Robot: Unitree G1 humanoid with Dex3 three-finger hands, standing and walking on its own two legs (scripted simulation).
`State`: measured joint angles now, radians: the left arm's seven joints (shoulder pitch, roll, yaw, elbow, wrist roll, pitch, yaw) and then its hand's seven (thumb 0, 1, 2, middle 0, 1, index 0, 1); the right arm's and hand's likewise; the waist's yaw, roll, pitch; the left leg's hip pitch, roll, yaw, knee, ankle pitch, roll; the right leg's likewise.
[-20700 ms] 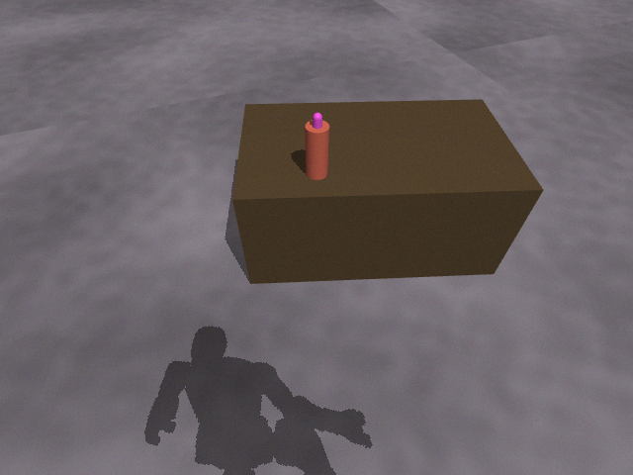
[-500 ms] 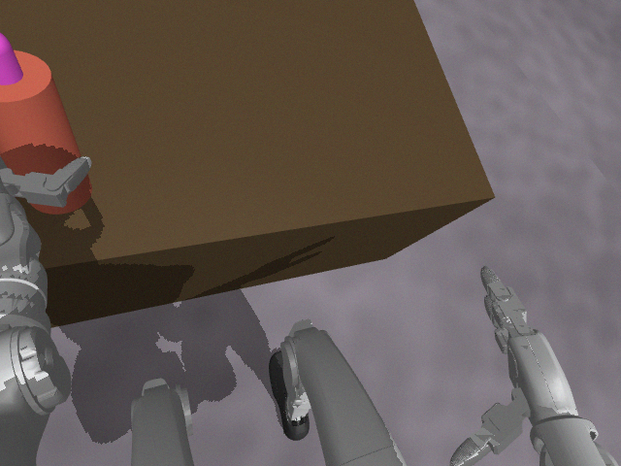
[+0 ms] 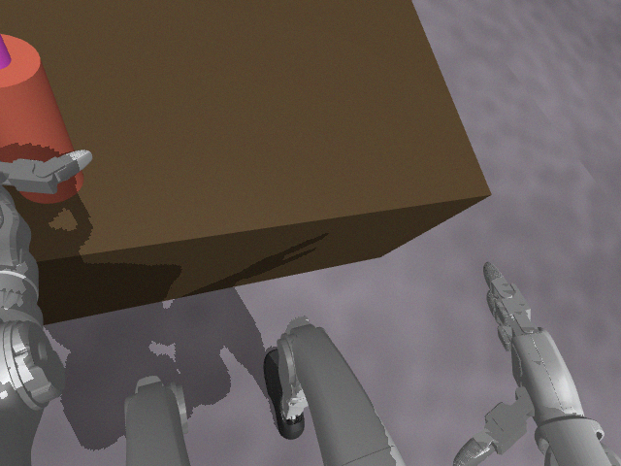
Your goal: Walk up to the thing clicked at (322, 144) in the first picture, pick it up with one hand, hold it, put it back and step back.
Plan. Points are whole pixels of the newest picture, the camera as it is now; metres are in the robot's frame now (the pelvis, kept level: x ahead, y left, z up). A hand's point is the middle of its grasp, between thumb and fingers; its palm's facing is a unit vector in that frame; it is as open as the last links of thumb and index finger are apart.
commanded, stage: open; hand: left
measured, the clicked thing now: (19, 115) +0.56 +0.18 -0.01
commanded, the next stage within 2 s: withdraw in 0.24 s
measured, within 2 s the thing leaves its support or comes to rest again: rests again in 0.68 s
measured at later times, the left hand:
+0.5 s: hand (20, 127) +0.55 +0.19 -0.03, palm faces +0.19 -0.98 -0.03, open 17.1 cm
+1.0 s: hand out of the picture +0.53 +0.28 +0.09, palm faces +0.27 -0.93 -0.24, open 17.6 cm
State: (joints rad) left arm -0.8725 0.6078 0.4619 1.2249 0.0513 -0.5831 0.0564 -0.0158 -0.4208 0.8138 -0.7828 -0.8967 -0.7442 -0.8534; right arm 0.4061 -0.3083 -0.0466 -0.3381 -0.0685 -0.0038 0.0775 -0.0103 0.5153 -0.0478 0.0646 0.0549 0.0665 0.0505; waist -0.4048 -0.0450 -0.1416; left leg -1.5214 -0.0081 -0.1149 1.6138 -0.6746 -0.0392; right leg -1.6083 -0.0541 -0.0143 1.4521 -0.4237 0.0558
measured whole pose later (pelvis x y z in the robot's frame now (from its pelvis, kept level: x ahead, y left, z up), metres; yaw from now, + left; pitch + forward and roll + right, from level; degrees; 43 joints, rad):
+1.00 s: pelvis +0.02 +0.01 +0.08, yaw -1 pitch +25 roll -2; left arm -0.82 0.72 0.51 1.19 0.10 -0.18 -0.03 -0.01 -0.58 0.07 -0.06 -0.06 -0.06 -0.06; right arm 0.47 -0.31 -0.01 -0.26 0.00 0.11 0.05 -0.01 0.49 -0.06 0.06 0.06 0.07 0.05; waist -0.26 -0.01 -0.12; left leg -1.12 0.02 -0.06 1.28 -0.59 -0.02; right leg -1.22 -0.03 0.02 1.14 -0.35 0.06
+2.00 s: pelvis +0.05 -0.02 +0.15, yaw +1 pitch +8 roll +0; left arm 0.45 0.20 -0.02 0.12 -0.03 0.10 0.08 -0.01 -0.51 0.08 -0.07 -0.06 -0.07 -0.06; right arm 0.43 -0.20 0.00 0.10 0.04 0.06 -0.09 0.01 -0.89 -0.90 0.20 0.30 0.21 0.30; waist 0.01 -0.01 -0.10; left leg -0.56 0.01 -0.06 0.93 -0.51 -0.04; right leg -0.69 -0.06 0.00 0.90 -0.36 0.04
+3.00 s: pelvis +0.06 -0.01 +0.14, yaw +1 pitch +9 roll +0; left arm 0.44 0.21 -0.01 0.07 -0.03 0.11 0.10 0.00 -0.46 0.10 -0.07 -0.07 -0.06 -0.06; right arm 0.44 -0.19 0.01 0.13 0.03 0.01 -0.10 0.01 -0.90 -0.90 0.20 0.30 0.21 0.30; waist 0.00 0.00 -0.11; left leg -0.56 0.01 -0.05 0.94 -0.54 -0.03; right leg -0.70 -0.06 0.01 0.91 -0.37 0.05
